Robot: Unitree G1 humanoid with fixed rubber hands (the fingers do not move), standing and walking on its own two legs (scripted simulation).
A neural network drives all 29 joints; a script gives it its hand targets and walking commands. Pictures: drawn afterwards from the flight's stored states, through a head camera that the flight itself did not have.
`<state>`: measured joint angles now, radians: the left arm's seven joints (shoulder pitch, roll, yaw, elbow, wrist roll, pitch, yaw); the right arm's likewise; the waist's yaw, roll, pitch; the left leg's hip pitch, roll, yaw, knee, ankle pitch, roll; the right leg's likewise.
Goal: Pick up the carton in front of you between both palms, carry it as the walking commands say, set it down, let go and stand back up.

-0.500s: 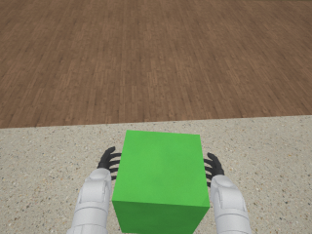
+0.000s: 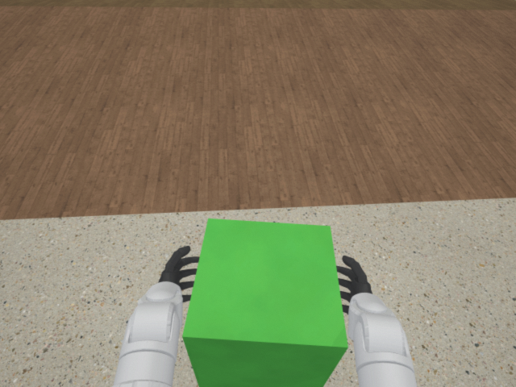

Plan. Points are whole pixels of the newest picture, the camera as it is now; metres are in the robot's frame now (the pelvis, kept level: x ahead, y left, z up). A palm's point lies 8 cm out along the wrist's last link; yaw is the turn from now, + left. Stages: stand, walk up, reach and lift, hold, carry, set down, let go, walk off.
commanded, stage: reach and lift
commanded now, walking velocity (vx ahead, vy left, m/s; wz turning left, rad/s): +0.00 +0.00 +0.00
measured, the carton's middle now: (263, 311) +0.30 +0.00 -0.04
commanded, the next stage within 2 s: hold in 0.22 s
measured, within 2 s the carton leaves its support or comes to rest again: neither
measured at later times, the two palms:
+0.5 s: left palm (168, 288) +0.28 +0.15 +0.06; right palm (366, 302) +0.28 -0.15 +0.05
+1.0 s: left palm (168, 287) +0.28 +0.15 +0.06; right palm (366, 300) +0.28 -0.15 +0.05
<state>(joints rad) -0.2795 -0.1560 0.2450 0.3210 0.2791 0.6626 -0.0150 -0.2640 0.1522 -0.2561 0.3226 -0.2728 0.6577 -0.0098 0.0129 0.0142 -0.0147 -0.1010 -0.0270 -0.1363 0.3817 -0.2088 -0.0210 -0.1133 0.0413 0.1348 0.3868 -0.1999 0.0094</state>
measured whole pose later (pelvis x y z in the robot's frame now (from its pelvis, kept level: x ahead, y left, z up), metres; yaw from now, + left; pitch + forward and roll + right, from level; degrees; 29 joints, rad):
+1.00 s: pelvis -0.01 +0.00 +0.00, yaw +0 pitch -7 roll +0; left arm -0.31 -0.16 0.25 0.27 0.29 0.76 -0.02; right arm -0.29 0.16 -0.27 0.26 -0.29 0.75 0.01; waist 0.01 0.01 0.01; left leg -0.04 -0.02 -0.13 0.37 -0.20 -0.02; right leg -0.06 0.04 0.13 0.37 -0.19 0.01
